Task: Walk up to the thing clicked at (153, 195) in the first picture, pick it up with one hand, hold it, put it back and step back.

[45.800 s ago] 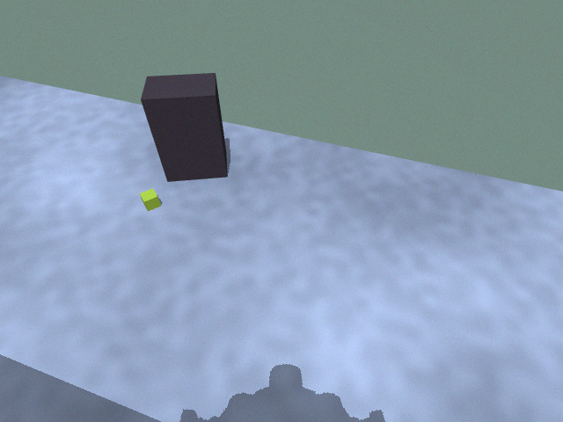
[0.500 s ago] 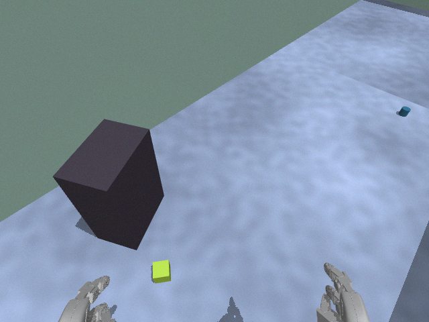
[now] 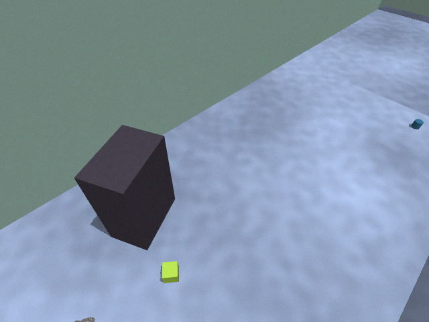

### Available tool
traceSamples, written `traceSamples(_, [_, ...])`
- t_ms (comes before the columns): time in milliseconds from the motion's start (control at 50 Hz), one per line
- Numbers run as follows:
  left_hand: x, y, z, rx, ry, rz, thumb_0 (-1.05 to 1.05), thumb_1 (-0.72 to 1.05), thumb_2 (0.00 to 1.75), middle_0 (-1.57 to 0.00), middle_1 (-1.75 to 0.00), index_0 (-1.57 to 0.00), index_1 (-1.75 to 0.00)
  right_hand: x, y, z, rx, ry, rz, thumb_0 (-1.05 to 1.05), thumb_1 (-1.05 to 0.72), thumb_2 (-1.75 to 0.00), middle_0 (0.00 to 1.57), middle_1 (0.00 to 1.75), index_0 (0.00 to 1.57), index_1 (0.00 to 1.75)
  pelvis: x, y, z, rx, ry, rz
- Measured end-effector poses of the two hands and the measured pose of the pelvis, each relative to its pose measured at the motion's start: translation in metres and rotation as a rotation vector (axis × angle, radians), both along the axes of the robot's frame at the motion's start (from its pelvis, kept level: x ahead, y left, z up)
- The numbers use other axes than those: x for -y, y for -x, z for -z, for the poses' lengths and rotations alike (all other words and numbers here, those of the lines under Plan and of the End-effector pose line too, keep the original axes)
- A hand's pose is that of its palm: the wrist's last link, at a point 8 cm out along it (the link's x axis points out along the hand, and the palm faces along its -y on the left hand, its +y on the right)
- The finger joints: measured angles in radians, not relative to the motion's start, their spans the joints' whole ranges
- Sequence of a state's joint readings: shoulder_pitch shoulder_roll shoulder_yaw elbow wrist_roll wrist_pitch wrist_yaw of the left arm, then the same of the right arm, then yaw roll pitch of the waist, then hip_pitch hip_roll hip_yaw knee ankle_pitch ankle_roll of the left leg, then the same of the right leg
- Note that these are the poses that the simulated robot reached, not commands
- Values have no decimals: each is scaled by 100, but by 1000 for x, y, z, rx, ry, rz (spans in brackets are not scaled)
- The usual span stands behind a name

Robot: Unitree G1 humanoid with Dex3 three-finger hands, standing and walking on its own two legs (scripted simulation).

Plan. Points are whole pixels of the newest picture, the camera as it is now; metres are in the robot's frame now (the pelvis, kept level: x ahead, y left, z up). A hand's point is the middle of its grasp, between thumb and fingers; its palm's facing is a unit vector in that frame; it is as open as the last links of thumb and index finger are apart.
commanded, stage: stand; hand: left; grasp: from above
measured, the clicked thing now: (170, 272) +0.46 +0.20 -0.73
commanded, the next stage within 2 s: none
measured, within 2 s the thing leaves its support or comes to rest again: neither
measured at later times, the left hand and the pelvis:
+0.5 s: hand out of the picture +0.04 +0.24 -0.14, palm faces +0.06 -0.94 -0.34, open 7.4 cm; pelvis -0.01 +0.00 +0.02, yaw +0 degrees
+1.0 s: hand out of the picture +0.06 +0.23 -0.14, palm faces +0.04 -0.94 -0.34, open 7.4 cm; pelvis +0.00 -0.01 +0.02, yaw +1 degrees
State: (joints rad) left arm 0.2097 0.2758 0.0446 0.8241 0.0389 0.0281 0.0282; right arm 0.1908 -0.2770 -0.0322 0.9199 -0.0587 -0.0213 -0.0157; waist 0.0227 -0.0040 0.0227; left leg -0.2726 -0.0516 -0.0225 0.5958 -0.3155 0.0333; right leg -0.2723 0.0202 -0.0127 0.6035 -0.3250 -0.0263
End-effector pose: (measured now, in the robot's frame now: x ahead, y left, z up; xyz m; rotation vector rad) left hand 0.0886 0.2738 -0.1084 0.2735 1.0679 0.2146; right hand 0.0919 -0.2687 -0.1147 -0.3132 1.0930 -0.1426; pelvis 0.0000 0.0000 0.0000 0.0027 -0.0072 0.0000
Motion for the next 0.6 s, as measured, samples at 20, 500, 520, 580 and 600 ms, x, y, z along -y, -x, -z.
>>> traceSamples(20, [-1,5,0,-16,2,-9,1,91,90,-21,-30,-20,-30,0,3,0,-11,-2,6,0,-90,-90,21,30,20,30,-1,0,-2,5,0,-1])
traceSamples(500, [-12,62,-3,-186,-4,-84,0,91,90,-21,-30,-20,-30,4,39,-2,-129,-13,59,0,-90,-90,21,30,20,30,-1,12,-19,64,0,-7])
traceSamples(520, [-12,63,-3,-190,-5,-84,0,91,90,-21,-30,-20,-30,5,40,-2,-133,-11,60,0,-90,-90,21,30,20,30,0,13,-19,63,0,-8])
traceSamples(580, [-11,65,-3,-198,-7,-84,0,91,90,-21,-30,-20,-30,9,43,-3,-144,-7,62,0,-90,-90,21,30,20,30,1,13,-19,61,1,-9])
traceSamples(600, [-11,65,-3,-200,-7,-83,0,91,90,-21,-30,-20,-30,10,44,-3,-146,-6,63,0,-90,-90,21,30,20,30,2,13,-19,60,1,-9])
